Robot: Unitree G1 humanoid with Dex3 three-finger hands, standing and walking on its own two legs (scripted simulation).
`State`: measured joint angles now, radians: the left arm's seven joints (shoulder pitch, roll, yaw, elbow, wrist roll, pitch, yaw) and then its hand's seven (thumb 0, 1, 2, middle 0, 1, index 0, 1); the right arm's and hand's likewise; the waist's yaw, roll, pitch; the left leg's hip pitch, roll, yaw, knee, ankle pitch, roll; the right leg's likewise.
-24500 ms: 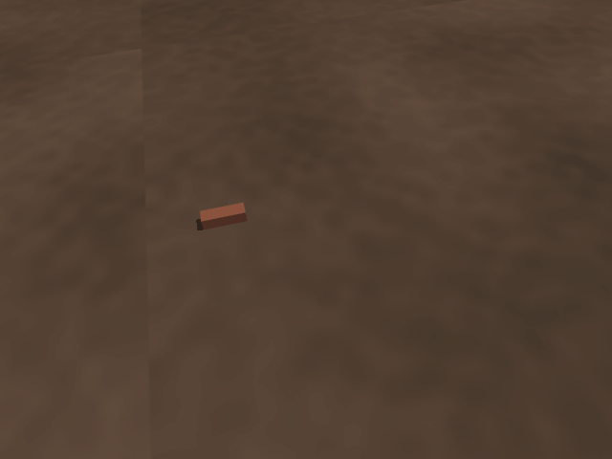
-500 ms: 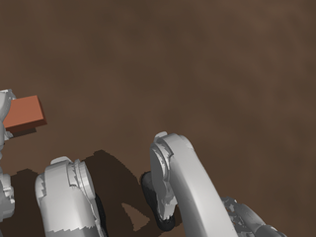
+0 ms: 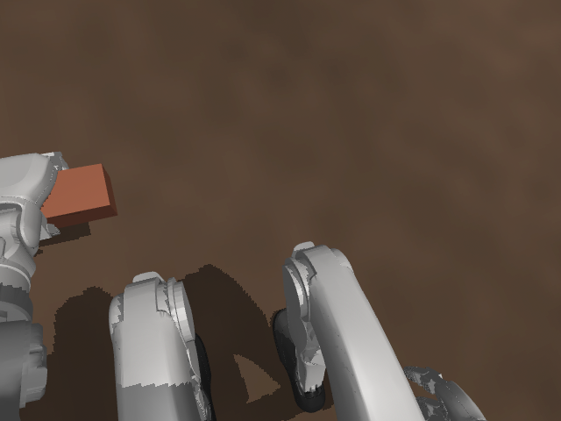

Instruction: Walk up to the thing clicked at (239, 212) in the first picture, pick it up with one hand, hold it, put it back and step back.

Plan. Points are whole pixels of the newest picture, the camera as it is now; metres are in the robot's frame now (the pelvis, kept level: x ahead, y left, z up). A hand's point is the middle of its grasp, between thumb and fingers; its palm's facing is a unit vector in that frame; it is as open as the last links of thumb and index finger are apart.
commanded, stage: lift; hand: left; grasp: from above
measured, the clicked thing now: (37, 204) +0.45 +0.31 -0.17
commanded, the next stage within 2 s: hold in 1.42 s
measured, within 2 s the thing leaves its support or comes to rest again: neither
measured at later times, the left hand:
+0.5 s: hand out of the picture +0.36 +0.31 +0.02, palm faces -0.43 -0.11 -0.90, open 10.1 cm
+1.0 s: hand out of the picture +0.33 +0.29 +0.21, palm faces -0.46 -0.11 -0.88, open 10.1 cm
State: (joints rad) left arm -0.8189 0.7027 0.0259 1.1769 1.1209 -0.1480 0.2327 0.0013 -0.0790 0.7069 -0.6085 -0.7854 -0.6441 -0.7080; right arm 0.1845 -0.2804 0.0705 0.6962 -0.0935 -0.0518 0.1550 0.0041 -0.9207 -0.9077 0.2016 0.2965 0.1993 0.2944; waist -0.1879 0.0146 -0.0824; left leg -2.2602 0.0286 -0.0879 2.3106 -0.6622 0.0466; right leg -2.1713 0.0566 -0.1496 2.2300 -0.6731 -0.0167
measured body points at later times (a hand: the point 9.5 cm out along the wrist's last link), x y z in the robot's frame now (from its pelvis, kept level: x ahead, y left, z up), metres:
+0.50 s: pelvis +0.00 +0.01 +0.13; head +0.16 +0.06 +0.54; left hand +0.38 +0.31 +0.08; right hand +0.14 -0.25 +0.01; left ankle +0.08 +0.11 -0.33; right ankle +0.10 -0.10 -0.33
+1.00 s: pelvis +0.03 +0.01 +0.30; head +0.11 +0.04 +0.74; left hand +0.35 +0.29 +0.26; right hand +0.15 -0.25 +0.19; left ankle +0.08 +0.11 -0.33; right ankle +0.10 -0.10 -0.33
